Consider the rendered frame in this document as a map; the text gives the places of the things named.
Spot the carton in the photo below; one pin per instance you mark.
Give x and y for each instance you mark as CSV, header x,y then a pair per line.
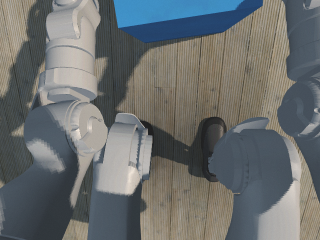
x,y
161,20

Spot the robot left upper arm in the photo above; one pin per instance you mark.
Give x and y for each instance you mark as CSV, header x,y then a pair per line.
x,y
63,139

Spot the robot right forearm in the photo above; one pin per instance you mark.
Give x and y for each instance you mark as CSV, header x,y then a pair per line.
x,y
303,31

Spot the right robot shin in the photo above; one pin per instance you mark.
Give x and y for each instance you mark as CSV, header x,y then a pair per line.
x,y
214,165

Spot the robot left forearm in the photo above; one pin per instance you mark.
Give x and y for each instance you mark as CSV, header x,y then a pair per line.
x,y
70,53

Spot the robot right upper arm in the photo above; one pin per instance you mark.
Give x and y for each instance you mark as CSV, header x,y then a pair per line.
x,y
299,117

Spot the left robot foot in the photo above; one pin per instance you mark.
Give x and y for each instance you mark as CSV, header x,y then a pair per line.
x,y
150,132

